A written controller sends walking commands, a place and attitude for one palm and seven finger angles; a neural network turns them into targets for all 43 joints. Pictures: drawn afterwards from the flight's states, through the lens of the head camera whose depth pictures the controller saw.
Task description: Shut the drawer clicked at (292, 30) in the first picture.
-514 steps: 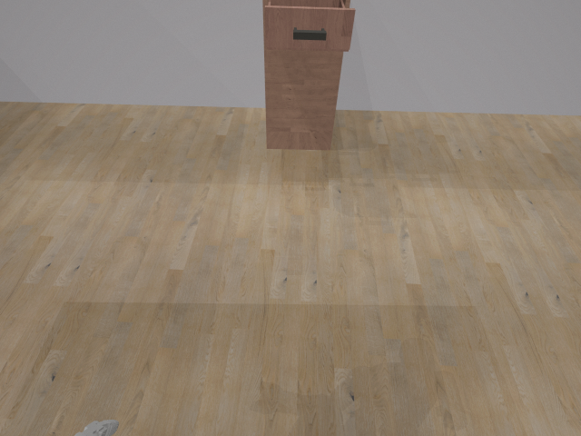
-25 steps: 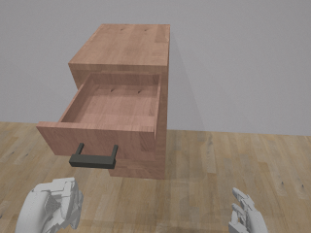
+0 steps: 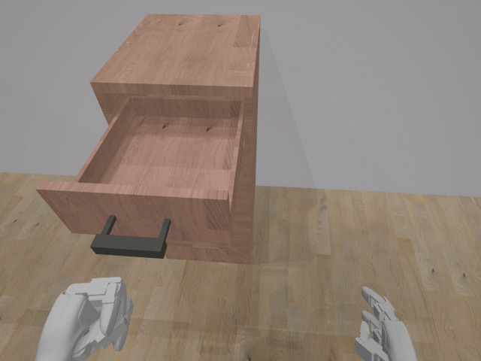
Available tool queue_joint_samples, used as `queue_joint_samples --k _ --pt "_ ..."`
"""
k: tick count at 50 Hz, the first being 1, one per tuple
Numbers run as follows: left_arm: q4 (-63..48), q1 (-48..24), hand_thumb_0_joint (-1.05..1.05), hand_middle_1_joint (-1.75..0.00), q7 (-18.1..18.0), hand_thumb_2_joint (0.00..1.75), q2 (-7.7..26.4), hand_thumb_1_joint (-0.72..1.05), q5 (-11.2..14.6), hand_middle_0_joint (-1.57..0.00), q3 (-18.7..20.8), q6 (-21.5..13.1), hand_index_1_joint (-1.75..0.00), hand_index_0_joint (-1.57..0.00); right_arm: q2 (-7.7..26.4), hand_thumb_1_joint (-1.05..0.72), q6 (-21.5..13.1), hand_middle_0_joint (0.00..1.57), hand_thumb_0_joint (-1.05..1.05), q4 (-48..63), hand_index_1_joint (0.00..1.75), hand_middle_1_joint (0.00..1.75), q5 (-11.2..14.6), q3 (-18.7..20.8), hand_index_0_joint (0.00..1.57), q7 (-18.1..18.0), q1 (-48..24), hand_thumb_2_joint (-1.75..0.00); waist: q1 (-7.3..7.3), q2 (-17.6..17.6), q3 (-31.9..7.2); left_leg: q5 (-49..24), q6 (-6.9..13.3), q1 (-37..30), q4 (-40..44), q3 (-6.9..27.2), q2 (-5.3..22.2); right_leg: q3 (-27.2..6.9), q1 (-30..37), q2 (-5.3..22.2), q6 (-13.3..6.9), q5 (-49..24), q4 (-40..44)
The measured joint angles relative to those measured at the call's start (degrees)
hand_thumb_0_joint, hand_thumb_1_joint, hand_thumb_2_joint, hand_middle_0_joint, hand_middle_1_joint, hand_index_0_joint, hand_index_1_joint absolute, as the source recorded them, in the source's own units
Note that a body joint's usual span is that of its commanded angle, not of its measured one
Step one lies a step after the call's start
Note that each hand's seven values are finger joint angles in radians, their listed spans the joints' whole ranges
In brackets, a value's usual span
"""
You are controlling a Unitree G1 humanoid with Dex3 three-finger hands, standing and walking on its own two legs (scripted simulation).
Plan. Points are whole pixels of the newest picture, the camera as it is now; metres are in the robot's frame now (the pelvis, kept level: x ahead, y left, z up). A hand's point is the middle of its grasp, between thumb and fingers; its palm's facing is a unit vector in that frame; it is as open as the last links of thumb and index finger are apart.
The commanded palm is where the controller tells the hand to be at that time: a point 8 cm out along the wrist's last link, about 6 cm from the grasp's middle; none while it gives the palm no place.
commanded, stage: bring the fist close to the handle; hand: left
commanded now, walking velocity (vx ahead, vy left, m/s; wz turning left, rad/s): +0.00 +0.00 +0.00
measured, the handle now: (134, 234) +0.32 +0.21 +0.03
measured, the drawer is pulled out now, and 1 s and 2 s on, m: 0.30 0.30 0.25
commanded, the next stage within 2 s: push the drawer shut in 0.96 s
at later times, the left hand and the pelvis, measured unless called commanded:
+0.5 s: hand (135, 298) +0.21 +0.18 +0.04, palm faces -0.03 -1.00 -0.03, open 3.3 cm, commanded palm +0.19 +0.23 +0.04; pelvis -0.01 +0.03 -0.03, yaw -1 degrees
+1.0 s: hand (146, 303) +0.21 +0.16 +0.03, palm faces -0.05 -1.00 -0.03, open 3.3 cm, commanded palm +0.19 +0.22 +0.04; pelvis -0.01 +0.04 -0.03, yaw -2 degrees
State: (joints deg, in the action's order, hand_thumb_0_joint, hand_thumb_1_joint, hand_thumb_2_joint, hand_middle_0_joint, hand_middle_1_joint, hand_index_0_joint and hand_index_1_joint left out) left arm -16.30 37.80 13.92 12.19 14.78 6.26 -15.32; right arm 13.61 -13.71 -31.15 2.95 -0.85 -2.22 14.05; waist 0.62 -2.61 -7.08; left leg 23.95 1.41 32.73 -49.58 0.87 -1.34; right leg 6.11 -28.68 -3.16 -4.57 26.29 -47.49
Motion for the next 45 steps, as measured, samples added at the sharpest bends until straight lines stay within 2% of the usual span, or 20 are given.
queue_joint_samples --k 10,16,25,30,34,39,45 --pt "3.2 -3.4 0.02 -1.6 -2.0 0.9 -0.4 0.9 -0.2 -1.4 0.1 -4.2 -1.6 -1.4 0.1 -0.9 1.1 0.2 0.02 0.0 0.3 0.3 -0.5 0.4 0.2 0.4 0.7 -0.9 -1.02 0.5 0.1 0.9 0.7 4.2 -3.1 -0.5 -0.2 -0.3 -4.3 0.3 0.4 0.8 -3.1" --pt "6.0 -6.0 0.02 -1.6 -2.6 0.9 -0.6 0.9 -1.0 -1.4 -1.6 -3.8 -1.6 -1.4 0.0 -0.9 2.1 0.2 0.02 0.9 0.3 0.3 -0.9 0.0 0.2 0.4 0.3 -0.9 -1.44 0.5 -0.1 1.7 1.3 7.3 -5.6 -1.0 -0.2 -0.6 -7.4 0.5 0.9 1.5 -5.6" --pt "7.6 -11.1 0.02 -1.6 -6.1 0.9 -1.2 0.9 -2.7 -1.4 -3.4 -5.5 -1.6 -1.4 0.0 -0.9 3.5 0.2 0.02 2.7 0.3 0.3 -1.6 -0.8 0.2 1.0 0.1 -0.9 -1.84 0.3 -0.7 3.3 2.1 12.3 -10.1 -1.3 -0.4 -0.5 -12.1 0.9 1.6 2.9 -9.7" --pt "9.4 -13.8 0.02 -1.6 -7.1 0.9 -2.0 0.9 -4.3 -1.4 -5.6 -4.2 -1.6 -1.4 0.0 -0.9 5.0 0.2 0.02 3.6 0.3 0.3 -2.0 -1.1 0.2 1.5 0.0 -0.9 -1.93 0.4 -1.2 4.1 2.5 14.7 -11.9 -1.8 -0.5 -1.0 -14.6 1.1 2.0 3.7 -11.7" --pt "7.7 -12.7 0.02 -1.6 -8.9 0.9 -1.7 0.9 -5.0 -1.4 -6.3 -2.7 -1.6 -1.4 -0.5 -0.9 6.7 0.2 0.02 4.6 0.3 0.3 -2.0 -1.0 0.2 1.7 0.7 -0.9 -1.95 0.6 -1.3 4.5 2.7 14.6 -12.0 -2.3 -0.4 -1.5 -14.7 1.0 2.2 3.9 -11.9" --pt "4.5 -10.0 0.02 -1.6 -11.2 0.89 -1.5 0.9 -5.2 -1.4 -5.9 -3.7 -1.6 -1.4 -0.7 -0.9 8.1 0.2 0.02 5.4 0.3 0.3 -2.0 -1.0 0.2 1.9 1.6 -0.9 -1.8 0.3 -1.9 4.7 2.8 13.7 -11.6 -2.3 -0.4 -1.6 -13.8 0.9 2.4 3.9 -11.1" --pt "4.8 -8.7 0.02 -1.6 -10.4 0.9 -2.3 0.9 -5.6 -1.4 -7.2 -3.3 -1.6 -1.4 -0.1 -0.9 9.0 0.2 0.02 6.3 0.3 0.3 -1.8 -1.1 0.2 1.9 1.3 -0.9 -1.85 0.0 -2.0 4.9 3.0 14.4 -12.3 -2.0 -0.6 -1.2 -14.2 1.1 2.5 4.1 -11.6"
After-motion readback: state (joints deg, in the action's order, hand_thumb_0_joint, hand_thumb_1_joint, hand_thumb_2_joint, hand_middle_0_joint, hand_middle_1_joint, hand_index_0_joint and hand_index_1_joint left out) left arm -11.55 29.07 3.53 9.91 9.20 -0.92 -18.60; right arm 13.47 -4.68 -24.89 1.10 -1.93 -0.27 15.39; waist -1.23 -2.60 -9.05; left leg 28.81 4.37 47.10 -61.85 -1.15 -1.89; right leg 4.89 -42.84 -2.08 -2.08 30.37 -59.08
